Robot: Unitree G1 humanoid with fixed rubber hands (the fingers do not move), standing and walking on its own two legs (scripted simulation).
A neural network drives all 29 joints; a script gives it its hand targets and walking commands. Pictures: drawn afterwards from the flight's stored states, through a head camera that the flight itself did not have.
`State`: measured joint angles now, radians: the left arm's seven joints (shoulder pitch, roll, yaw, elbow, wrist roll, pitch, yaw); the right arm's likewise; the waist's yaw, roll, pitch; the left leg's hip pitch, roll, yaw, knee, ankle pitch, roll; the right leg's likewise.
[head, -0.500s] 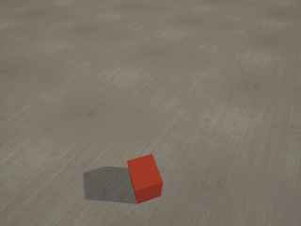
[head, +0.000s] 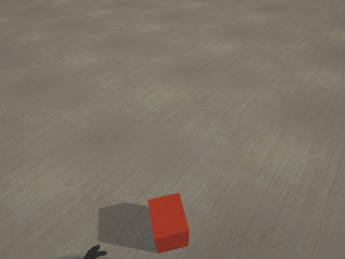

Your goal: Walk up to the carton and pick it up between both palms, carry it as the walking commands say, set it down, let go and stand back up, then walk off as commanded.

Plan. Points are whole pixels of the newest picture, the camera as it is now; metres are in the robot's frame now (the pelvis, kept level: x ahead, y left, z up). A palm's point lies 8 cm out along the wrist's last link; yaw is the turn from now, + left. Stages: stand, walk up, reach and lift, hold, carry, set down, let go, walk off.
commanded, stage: walk up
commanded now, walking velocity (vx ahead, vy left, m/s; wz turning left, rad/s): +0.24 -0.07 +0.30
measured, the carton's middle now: (168, 223) +0.42 +0.05 -0.62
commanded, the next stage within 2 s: none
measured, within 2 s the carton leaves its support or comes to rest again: neither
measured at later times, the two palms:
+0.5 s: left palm out of the picture +0.04 +0.18 -0.12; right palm (274, 247) +0.17 -0.24 -0.12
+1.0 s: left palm out of the picture +0.10 +0.19 -0.12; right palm out of the picture +0.07 -0.25 -0.12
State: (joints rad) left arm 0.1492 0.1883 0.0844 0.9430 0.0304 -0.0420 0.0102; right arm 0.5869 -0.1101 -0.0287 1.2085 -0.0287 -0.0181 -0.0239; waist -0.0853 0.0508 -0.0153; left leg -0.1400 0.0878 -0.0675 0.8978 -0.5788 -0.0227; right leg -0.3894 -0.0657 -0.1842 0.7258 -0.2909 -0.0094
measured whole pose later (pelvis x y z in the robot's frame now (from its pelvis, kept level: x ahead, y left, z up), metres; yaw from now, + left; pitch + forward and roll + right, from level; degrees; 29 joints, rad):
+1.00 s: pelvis +0.08 -0.03 +0.03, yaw +3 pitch -3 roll +0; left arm 0.22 0.14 0.03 1.09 0.02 0.01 0.04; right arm 0.28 -0.14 -0.03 1.14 -0.01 0.00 -0.04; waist -0.01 0.00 0.04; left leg -0.12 0.03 0.13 0.47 -0.30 0.02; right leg -0.14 -0.06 -0.13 0.48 -0.29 0.01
